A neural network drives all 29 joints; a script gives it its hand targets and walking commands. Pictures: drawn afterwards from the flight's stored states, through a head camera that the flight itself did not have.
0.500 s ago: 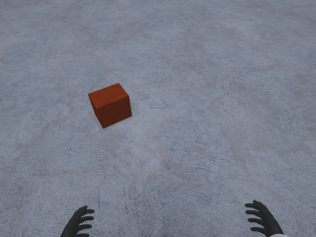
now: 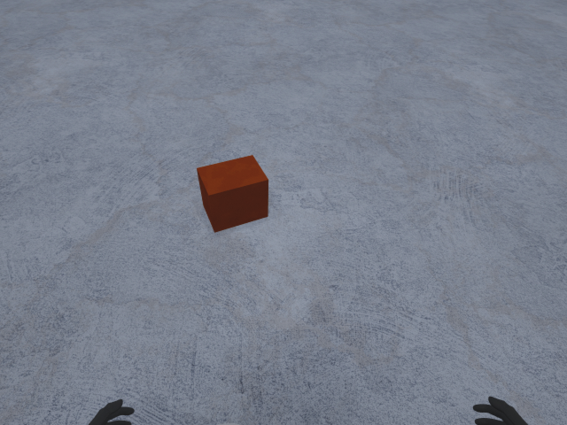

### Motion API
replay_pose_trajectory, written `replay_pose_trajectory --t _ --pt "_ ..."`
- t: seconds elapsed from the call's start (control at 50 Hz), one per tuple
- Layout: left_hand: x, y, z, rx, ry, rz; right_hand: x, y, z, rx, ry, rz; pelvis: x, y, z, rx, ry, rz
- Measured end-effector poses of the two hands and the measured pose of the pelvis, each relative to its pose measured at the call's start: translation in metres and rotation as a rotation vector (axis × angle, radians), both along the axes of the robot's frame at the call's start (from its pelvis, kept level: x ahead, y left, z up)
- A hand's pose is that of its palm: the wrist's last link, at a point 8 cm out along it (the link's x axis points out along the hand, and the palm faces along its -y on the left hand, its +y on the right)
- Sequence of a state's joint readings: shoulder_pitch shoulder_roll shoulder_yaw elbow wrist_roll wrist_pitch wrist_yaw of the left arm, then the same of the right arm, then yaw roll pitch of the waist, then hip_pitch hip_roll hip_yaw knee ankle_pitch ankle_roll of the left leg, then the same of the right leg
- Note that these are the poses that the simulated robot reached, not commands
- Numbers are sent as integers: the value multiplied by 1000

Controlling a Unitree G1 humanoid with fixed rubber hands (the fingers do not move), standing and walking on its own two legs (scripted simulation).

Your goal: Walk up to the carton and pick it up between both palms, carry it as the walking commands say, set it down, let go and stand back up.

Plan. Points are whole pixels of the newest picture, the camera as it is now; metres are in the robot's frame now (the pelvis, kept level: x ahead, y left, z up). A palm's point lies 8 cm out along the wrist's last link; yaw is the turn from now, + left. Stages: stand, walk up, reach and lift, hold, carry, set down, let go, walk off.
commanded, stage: walk up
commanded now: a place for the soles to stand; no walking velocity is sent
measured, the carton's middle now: (233, 193) +1.21 +0.24 -0.63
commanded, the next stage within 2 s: none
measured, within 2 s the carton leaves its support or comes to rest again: neither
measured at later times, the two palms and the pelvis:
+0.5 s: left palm (138, 371) +0.22 +0.24 -0.10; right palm (518, 370) +0.23 -0.36 -0.08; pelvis +0.14 -0.06 -0.01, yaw +9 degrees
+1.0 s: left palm (137, 365) +0.23 +0.25 -0.10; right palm (433, 245) +0.49 -0.30 -0.08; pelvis +0.30 -0.04 -0.02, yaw +19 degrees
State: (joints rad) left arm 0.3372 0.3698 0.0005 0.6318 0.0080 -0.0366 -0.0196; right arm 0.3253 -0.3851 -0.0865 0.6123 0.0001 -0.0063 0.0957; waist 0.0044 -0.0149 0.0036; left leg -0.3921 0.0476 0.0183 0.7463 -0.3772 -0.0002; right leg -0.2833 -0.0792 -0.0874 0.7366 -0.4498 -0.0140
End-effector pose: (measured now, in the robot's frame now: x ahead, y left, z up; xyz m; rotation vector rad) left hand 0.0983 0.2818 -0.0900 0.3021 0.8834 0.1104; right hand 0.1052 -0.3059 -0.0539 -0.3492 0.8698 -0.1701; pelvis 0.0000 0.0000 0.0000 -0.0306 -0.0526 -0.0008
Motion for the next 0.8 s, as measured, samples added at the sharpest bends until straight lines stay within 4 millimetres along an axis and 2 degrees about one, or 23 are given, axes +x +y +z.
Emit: replay_pose_trajectory --t 0.06,0.18,0.28,0.36,0.46,0.54,0.62,0.7,0.8 --pt "8 17 -12 11 6 5 -2 5 -5 -45 11 -17 10 8 -10 23 -29 36" --pt "40 13 -16 -38 -20 -13 2 4 3 -96 43 -33 35 7 -7 31 -47 81" --pt "67 1 -14 -46 -22 -12 24 -7 5 -106 55 -31 60 -4 -5 27 -37 118" --pt "93 -14 -12 -36 -26 5 50 -24 -1 -102 78 -17 86 -22 -6 39 -26 147" --pt "119 -35 -9 1 -15 45 99 -49 -19 -75 108 28 125 -51 -12 40 6 152" --pt "113 -37 3 53 3 141 151 -50 -25 -46 104 108 156 -63 -7 50 -2 173" --pt "91 -31 24 105 56 238 204 -40 -27 -8 88 188 183 -64 3 44 -13 206" --pt "69 -27 40 138 129 312 252 -20 -31 35 87 257 207 -58 10 41 -9 220" --pt "59 -26 38 128 197 388 307 10 -34 56 96 356 236 -48 10 28 13 248"
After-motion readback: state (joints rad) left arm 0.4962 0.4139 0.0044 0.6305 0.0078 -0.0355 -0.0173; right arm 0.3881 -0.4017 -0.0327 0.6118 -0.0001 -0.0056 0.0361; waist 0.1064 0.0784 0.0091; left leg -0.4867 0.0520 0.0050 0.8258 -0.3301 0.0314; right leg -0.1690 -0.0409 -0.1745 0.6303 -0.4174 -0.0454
